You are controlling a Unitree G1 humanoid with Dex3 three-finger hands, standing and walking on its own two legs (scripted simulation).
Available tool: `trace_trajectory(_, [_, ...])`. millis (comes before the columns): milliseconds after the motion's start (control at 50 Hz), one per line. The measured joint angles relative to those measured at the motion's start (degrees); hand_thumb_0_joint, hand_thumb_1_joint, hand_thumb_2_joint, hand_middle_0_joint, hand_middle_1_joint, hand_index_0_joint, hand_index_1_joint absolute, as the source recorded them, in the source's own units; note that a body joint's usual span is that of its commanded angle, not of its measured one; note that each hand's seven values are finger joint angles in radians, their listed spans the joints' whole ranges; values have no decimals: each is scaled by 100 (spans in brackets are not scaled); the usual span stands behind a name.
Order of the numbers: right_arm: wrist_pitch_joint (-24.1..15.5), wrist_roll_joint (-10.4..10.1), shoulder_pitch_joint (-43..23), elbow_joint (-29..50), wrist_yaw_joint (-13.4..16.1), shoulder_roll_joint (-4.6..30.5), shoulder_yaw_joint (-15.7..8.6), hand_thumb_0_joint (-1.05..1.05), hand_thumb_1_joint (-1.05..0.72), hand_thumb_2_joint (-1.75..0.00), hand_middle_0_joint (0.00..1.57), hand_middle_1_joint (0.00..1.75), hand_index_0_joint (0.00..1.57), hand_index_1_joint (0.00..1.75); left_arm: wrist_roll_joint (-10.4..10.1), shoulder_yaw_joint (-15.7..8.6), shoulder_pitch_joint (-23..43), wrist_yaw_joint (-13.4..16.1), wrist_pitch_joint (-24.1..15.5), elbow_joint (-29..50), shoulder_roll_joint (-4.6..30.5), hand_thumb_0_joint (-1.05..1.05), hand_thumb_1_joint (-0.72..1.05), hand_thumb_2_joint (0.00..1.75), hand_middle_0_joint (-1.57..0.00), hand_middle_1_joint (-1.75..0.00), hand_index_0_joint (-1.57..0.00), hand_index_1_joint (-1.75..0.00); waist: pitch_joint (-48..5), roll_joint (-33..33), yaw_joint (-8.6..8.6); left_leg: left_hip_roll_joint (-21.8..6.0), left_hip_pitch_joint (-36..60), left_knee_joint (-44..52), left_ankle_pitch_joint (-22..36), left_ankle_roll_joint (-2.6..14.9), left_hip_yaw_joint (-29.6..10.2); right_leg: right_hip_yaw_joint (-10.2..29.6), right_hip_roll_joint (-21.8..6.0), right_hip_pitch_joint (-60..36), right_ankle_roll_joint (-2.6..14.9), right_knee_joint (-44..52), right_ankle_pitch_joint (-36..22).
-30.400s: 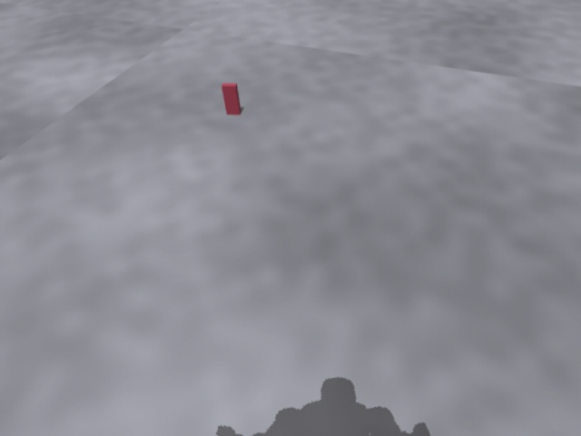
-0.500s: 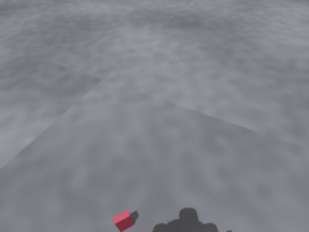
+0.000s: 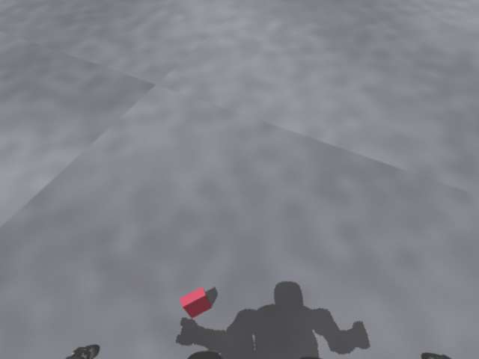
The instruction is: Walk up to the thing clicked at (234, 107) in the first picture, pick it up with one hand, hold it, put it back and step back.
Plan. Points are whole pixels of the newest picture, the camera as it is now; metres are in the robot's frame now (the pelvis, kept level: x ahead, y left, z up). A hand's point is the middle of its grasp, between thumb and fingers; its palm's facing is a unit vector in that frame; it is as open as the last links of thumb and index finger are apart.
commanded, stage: step back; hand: left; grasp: from the side
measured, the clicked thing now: (196, 303) +0.36 +0.20 -0.67
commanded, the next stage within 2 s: none
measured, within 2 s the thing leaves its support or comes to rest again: neither
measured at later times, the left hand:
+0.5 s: hand out of the picture +0.03 +0.29 -0.16, palm faces -0.11 -0.92 -0.39, open 7.4 cm
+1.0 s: hand out of the picture -0.10 +0.32 -0.15, palm faces -0.01 -0.93 -0.36, open 7.4 cm
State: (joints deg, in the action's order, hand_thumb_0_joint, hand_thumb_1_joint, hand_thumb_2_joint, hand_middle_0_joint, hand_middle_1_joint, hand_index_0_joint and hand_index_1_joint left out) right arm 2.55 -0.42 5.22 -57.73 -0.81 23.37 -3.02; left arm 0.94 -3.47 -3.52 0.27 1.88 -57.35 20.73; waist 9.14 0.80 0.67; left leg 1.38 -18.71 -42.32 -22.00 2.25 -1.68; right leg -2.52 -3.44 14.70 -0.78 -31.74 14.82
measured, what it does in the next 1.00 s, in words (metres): walks backwards: right foot, then left foot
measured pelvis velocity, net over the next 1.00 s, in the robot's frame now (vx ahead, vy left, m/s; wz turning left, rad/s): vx -0.23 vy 0.06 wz -0.01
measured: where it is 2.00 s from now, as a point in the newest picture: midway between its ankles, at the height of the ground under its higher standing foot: outside the picture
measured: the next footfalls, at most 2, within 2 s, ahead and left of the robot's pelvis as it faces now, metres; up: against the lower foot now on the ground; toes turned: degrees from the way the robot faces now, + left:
right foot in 0.50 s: -0.08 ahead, -0.09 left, +0.00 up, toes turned -1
left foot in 0.86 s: -0.16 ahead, +0.16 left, +0.00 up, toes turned -3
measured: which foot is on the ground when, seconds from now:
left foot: down 0.00-0.54, up 0.56-0.84, down 0.86-1.00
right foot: down 0.00-0.08, up 0.10-0.48, down 0.50-0.88, up 0.90-1.00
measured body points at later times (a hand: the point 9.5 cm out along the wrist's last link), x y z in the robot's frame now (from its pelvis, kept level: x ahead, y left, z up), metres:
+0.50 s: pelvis -0.09 +0.03 -0.01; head -0.02 +0.03 +0.43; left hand +0.04 +0.34 -0.14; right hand -0.01 -0.28 -0.13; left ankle -0.02 +0.12 -0.73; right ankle -0.12 -0.09 -0.73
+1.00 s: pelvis -0.23 +0.06 +0.00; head -0.17 +0.09 +0.44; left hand -0.10 +0.37 -0.13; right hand -0.14 -0.25 -0.11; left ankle -0.20 +0.16 -0.73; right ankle -0.22 -0.09 -0.66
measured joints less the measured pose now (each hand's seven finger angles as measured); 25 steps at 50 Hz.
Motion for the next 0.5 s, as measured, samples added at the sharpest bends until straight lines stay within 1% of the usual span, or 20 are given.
trace_trajectory(20, [14, -1, 52, 69, -9, 21, -18, 0, -91, -90, 21, 30, 20, 30, 19, -4, 36, 6, 20, 69, 29, 0, 90, 90, -21, -30, -20, -30, 7, -40, 16, 47, -18, -164, -144, 32, 8, 16, -52, 101, -24, -129, 40])
trace_trajectory(40, [13, 1, 113, 128, -17, 37, -32, 0, -91, -90, 20, 30, 20, 30, 34, -3, 77, 12, 37, 139, 62, 0, 90, 90, -21, -30, -20, -30, 9, -78, 33, 64, 20, -162, -123, 49, 31, 28, -98, 207, -60, -262, 81])
trace_trajectory(60, [-1, 11, 183, 175, -22, 51, -42, 0, -91, -90, 20, 30, 20, 30, 38, 3, 121, 16, 54, 213, 97, 0, 90, 90, -21, -30, -20, -30, 7, -107, 54, 49, 123, 57, 127, 54, 66, 34, -134, 322, -105, -413, 131])
trace_trajectory(80, [-26, 41, 257, 213, -20, 66, -57, 0, -91, -90, 20, 30, 20, 30, 26, 7, 172, 16, 75, 291, 128, 0, 90, 90, -21, -30, -20, -30, 0, -120, 74, 38, 233, 339, 217, 13, 64, 32, -159, 463, -115, -600, 198])
trace_trajectory(100, [-48, 97, 285, 218, -4, 25, -76, 0, -91, -90, 20, 30, 20, 30, -7, -4, 265, 27, 101, 359, 175, 0, 90, 90, -21, -30, -20, -30, 69, -215, 64, 102, 207, 335, 112, 10, 98, 190, -153, 617, -21, -865, 305])
trace_trajectory(120, [-60, 130, 302, 228, -3, -25, -67, 0, -91, -90, 20, 30, 20, 30, -29, -23, 346, 56, 128, 426, 208, 0, 90, 90, -21, -30, -20, -30, 159, -286, 48, 134, 160, 280, 99, 34, 129, 485, 1, 755, 78, -1226, 739])
trace_trajectory(140, [-67, 147, 324, 245, -8, -70, -46, 0, -91, -90, 20, 30, 20, 30, -39, -33, 399, 94, 145, 472, 223, 0, 90, 90, -21, -30, -20, -30, 222, -307, 65, 131, 120, 273, 140, 59, 120, 768, 239, 875, 141, -1646, 1210])
trace_trajectory(160, [-71, 152, 352, 265, -2, -118, -23, 0, -91, -90, 20, 30, 20, 30, -45, -32, 428, 126, 160, 501, 230, 0, 90, 90, -21, -30, -20, -30, 254, -313, 100, 123, 95, 334, 218, 75, 92, 981, 471, 985, 192, -2084, 1509])
trace_trajectory(180, [-69, 161, 373, 282, 18, -167, -2, 0, -91, -90, 21, 30, 20, 30, -60, -24, 433, 150, 170, 527, 236, 0, 90, 90, -21, -30, -20, -30, 267, -329, 119, 119, 93, 444, 317, 87, 87, 1116, 651, 1081, 228, -2491, 1629])
trace_trajectory(200, [-63, 175, 389, 306, 47, -209, 14, 0, -91, -90, 21, 30, 20, 30, -79, -12, 413, 161, 171, 555, 234, 0, 90, 90, -20, -30, -20, -29, 266, -343, 116, 113, 99, 570, 416, 97, 107, 1186, 774, 1156, 242, -2811, 1629])
trace_trajectory(220, [-60, 180, 397, 338, 79, -242, 22, 0, -91, -90, 21, 30, 21, 30, -89, 1, 373, 162, 167, 583, 226, 0, 90, 90, -20, -30, -20, -29, 264, -351, 103, 108, 108, 686, 503, 110, 141, 1208, 846, 1195, 239, -3039, 1572])
trace_trajectory(260, [-70, 178, 385, 427, 133, -284, 24, 1, -91, -90, 21, 30, 21, 30, -80, 16, 249, 148, 152, 620, 195, 0, 90, 90, -20, -30, -20, -29, 277, -328, 97, 85, 132, 839, 625, 146, 209, 1154, 889, 1144, 167, -3232, 1526])
trace_trajectory(320, [-113, 163, 342, 610, 185, -334, 22, 1, -91, -90, 21, 30, 21, 30, -55, 24, 28, 124, 154, 639, 155, 0, 90, 90, -20, -30, -20, -29, 289, -287, 101, 50, 119, 900, 717, 178, 328, 1063, 825, 903, 51, -2980, 1520])
trace_trajectory(380, [-142, 151, 276, 777, 191, -345, 45, 1, -90, -90, 21, 30, 21, 30, -41, 4, -123, 97, 160, 640, 120, 0, 90, 90, -21, -30, -20, -30, 324, -241, 102, 20, 35, 827, 765, 188, 434, 974, 705, 612, 19, -2393, 1478])
trace_trajectory(460, [-112, 138, 186, 890, 164, -299, 77, 0, -90, -90, 21, 30, 21, 31, -12, -23, -286, 41, 120, 656, 83, 0, 90, 90, -21, -30, -20, -30, 293, -160, 56, -35, -172, 605, 790, 152, 568, 744, 513, 219, 96, -1410, 1242])
trace_trajectory(500, [-81, 115, 147, 888, 145, -252, 84, 0, -90, -90, 21, 30, 21, 31, 10, -43, -378, 12, 72, 654, 61, 0, 90, 90, -21, -30, -20, -30, 231, -96, 9, -86, -305, 437, 781, 101, 616, 613, 462, -45, 178, -730, 800])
